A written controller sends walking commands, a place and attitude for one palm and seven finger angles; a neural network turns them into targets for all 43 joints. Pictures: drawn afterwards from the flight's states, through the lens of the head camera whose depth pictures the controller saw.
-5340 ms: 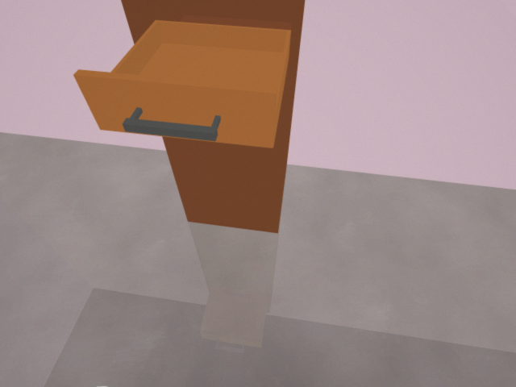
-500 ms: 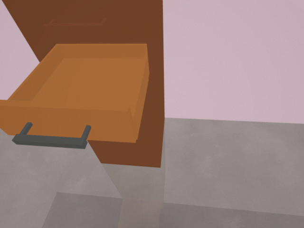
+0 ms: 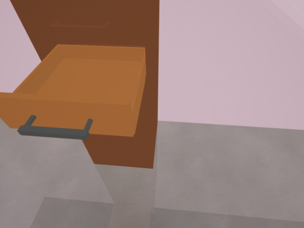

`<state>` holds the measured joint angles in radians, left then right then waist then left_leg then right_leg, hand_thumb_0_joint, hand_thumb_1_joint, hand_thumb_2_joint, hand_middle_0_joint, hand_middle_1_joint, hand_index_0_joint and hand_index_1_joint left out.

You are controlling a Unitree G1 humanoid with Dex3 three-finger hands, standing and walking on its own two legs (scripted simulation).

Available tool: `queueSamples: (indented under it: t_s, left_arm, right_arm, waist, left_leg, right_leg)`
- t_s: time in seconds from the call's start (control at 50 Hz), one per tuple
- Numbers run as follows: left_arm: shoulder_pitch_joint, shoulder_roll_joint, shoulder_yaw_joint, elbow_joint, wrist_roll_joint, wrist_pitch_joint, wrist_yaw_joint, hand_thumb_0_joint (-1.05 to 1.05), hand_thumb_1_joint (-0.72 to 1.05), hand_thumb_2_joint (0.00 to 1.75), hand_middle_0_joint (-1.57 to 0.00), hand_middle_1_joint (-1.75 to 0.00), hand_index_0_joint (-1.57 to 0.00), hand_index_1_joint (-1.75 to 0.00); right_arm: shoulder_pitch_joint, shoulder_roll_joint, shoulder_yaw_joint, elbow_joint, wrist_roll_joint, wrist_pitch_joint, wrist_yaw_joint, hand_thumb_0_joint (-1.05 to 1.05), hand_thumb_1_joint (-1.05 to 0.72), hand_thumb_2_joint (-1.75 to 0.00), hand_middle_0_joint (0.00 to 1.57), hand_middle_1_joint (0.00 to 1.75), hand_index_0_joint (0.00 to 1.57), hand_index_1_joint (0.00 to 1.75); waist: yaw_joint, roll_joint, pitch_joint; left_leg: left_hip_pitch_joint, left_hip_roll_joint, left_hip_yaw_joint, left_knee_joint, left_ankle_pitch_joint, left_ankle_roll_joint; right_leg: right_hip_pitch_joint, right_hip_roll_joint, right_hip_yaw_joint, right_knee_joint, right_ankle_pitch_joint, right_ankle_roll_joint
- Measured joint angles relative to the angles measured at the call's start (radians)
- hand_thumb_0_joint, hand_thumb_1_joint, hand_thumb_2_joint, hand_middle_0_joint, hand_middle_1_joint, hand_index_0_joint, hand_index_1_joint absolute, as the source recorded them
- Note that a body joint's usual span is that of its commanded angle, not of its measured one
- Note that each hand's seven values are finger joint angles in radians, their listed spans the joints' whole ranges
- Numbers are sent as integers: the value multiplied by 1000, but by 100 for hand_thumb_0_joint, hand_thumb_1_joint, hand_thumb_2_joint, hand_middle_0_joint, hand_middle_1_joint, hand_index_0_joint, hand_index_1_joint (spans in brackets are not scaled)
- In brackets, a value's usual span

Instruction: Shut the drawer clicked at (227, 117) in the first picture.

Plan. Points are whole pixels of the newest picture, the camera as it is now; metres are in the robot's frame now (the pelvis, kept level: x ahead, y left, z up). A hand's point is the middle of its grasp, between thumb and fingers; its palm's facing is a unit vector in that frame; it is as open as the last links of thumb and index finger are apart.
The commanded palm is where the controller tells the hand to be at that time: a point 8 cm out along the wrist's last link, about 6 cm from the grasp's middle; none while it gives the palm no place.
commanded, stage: look again from close up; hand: left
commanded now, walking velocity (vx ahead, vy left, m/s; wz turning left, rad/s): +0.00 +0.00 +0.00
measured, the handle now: (57, 126) +0.34 +0.27 +0.10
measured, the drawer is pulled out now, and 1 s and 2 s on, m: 0.29 0.29 0.29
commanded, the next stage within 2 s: shuffle to correct the standing spot in 0.10 s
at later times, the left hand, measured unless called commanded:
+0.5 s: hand out of the picture +0.00 +0.20 -0.18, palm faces +0.06 -0.98 -0.20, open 7.4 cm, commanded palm none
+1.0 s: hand out of the picture +0.08 +0.23 -0.17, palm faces -0.04 -0.96 -0.27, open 7.4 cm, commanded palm none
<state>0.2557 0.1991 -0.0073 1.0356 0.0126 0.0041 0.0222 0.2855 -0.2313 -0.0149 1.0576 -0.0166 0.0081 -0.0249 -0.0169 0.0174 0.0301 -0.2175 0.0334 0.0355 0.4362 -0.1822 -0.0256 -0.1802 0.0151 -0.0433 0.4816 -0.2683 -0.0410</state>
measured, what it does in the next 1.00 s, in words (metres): stands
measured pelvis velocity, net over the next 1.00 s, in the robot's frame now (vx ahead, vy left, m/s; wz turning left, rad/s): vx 0.03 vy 0.04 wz -0.04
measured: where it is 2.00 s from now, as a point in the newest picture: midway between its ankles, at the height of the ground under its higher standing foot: outside the picture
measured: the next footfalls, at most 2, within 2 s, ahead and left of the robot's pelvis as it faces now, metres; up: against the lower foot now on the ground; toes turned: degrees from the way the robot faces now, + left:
none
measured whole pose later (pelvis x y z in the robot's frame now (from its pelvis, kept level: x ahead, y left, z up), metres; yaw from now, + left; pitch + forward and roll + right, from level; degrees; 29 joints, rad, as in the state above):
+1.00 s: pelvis +0.03 +0.04 +0.00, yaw -2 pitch -1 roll +0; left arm 0.22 0.18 0.00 1.04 0.02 -0.01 0.06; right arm 0.23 -0.19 -0.02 1.05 -0.01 -0.01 -0.03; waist -0.02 0.02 0.04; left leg -0.22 0.00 0.09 0.48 -0.25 0.03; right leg -0.18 -0.02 0.01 0.48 -0.29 0.02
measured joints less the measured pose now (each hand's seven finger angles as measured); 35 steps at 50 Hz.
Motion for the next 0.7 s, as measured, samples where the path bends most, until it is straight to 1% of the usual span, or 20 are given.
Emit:
queueSamples:
  t_s: [0.1, 0.26, 0.38, 0.46, 0.56, 0.62, 0.64, 0.68, 0.7]
  left_arm:
    - [11, -4, 0, 28, 0, -1, 1, 0, 90, 90, -20, -30, -21, -29]
    - [30, -24, -1, 54, 0, -4, 7, 0, 90, 90, -20, -30, -20, -29]
    - [50, -52, 5, 53, 4, -1, 10, 0, 90, 90, -20, -30, -20, -29]
    - [67, -62, 16, 46, 7, 6, 12, 0, 90, 90, -20, -30, -21, -29]
    - [80, -55, 28, 42, 13, 17, 13, 0, 90, 90, -20, -30, -21, -29]
    - [75, -46, 29, 38, 17, 20, 15, 0, 90, 90, -20, -30, -21, -29]
    - [71, -43, 28, 38, 17, 18, 16, 0, 90, 90, -20, -30, -20, -29]
    - [60, -39, 23, 41, 14, 12, 18, 0, 90, 90, -20, -30, -20, -29]
    - [53, -38, 21, 42, 12, 8, 19, 0, 91, 90, -20, -30, -20, -29]
  right_arm:
    - [4, 10, 4, 22, 1, -2, -1, 1, -91, -89, 20, 30, 20, 30]
    - [5, 46, 12, 42, 3, -5, -1, 1, -91, -89, 20, 30, 20, 30]
    - [20, 67, 12, 39, 1, 8, 6, 1, -91, -89, 20, 30, 20, 30]
    - [34, 72, 5, 30, -2, 17, 10, 1, -91, -89, 20, 30, 20, 30]
    - [50, 76, -1, 9, -3, 9, 11, 1, -91, -89, 20, 30, 20, 30]
    - [58, 77, -3, -5, -1, 2, 7, 1, -91, -89, 20, 30, 20, 30]
    - [58, 77, -3, -4, 0, -1, 5, 1, -91, -89, 20, 30, 20, 30]
    - [52, 78, -1, 4, 3, -7, -1, 1, -91, -89, 20, 30, 20, 30]
    - [45, 79, 0, 9, 5, -11, -3, 1, -91, -89, 20, 30, 20, 30]
  waist:
    - [2, -2, 2]
    - [6, -2, 0]
    - [15, 5, -10]
    - [22, 3, -17]
    - [26, -21, -20]
    - [23, -29, -20]
    - [23, -29, -19]
    - [23, -24, -16]
    - [22, -21, -13]
  left_leg:
    - [1, 2, -3, -14, 12, 0]
    - [-4, -1, -5, -20, 17, 5]
    - [-22, -9, -6, 21, -9, 14]
    - [-34, -19, 0, 67, -45, 26]
    - [-27, -44, 35, 80, -76, 52]
    - [-28, -61, 53, 80, -87, 69]
    - [-26, -65, 57, 76, -89, 72]
    - [-19, -69, 61, 62, -88, 76]
    - [-14, -69, 62, 53, -85, 75]
  right_leg:
    - [5, 2, -3, -21, 15, 1]
    - [5, 0, -5, -37, 25, 6]
    - [-2, -9, -6, -13, 6, 14]
    - [-8, -21, -1, 18, -21, 26]
    - [-25, -48, 34, 63, -57, 47]
    - [-45, -66, 50, 95, -80, 44]
    - [-46, -71, 52, 96, -83, 49]
    - [-37, -76, 54, 76, -76, 74]
    - [-31, -76, 55, 64, -71, 79]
